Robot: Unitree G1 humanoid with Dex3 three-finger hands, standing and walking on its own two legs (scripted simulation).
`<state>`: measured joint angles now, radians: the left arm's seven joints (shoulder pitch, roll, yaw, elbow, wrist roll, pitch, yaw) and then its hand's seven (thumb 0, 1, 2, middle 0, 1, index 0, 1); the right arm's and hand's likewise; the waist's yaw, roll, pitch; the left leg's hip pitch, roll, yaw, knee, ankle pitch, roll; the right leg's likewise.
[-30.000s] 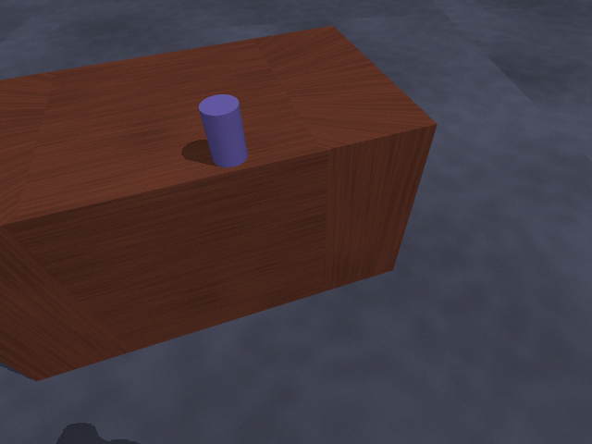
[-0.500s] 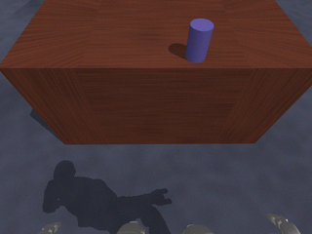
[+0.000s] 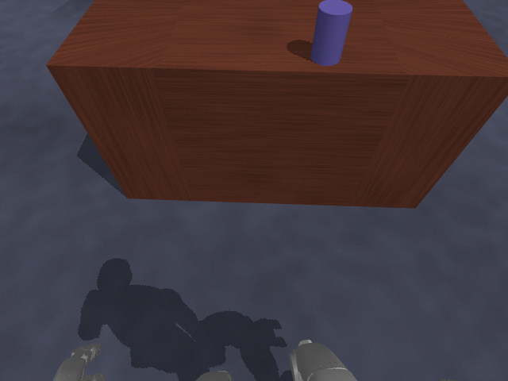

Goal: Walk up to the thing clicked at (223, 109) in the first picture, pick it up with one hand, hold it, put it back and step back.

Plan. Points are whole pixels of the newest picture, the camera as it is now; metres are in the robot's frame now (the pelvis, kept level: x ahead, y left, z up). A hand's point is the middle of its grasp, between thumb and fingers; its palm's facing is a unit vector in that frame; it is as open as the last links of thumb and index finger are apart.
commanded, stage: step back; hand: right
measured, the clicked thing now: (330, 34) +0.95 -0.19 +0.01
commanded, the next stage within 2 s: stand in 1.12 s
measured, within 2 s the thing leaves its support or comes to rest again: neither
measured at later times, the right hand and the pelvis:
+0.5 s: hand out of the picture -0.04 -0.27 -0.15, palm faces -0.01 +0.93 -0.38, open 7.4 cm; pelvis -0.10 +0.00 +0.00, yaw -2 degrees
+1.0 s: hand out of the picture +0.01 -0.25 -0.14, palm faces +0.01 +0.93 -0.36, open 7.4 cm; pelvis -0.07 +0.00 +0.01, yaw -1 degrees
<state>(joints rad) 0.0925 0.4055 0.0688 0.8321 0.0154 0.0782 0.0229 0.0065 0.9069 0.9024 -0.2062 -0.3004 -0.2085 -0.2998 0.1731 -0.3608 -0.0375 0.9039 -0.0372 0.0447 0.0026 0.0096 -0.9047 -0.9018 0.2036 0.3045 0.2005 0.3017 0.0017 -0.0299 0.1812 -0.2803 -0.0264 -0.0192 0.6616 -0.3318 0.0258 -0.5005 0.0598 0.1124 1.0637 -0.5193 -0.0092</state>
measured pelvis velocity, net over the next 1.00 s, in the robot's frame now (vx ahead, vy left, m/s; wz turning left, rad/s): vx -0.07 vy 0.00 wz -0.03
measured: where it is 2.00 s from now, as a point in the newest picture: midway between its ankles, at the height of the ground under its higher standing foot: outside the picture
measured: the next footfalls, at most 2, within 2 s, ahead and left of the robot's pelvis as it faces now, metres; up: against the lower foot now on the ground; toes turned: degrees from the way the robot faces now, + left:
right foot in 0.20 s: -0.06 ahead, -0.13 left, +0.00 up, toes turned -2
left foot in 0.44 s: -0.02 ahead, +0.11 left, +0.00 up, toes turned -3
